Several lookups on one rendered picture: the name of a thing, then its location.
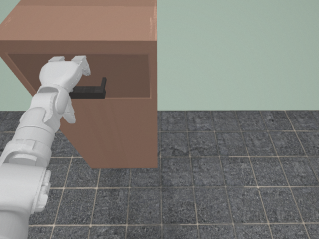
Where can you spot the robot left forearm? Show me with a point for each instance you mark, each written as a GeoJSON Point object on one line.
{"type": "Point", "coordinates": [33, 138]}

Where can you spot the drawer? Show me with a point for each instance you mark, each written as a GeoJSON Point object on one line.
{"type": "Point", "coordinates": [128, 74]}

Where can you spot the cabinet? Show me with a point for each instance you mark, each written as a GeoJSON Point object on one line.
{"type": "Point", "coordinates": [114, 132]}

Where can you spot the left robot upper arm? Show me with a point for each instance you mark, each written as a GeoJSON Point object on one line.
{"type": "Point", "coordinates": [24, 189]}

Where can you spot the handle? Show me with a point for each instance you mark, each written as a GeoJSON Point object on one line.
{"type": "Point", "coordinates": [89, 92]}

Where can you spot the robot left hand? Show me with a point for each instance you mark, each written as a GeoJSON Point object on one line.
{"type": "Point", "coordinates": [65, 74]}

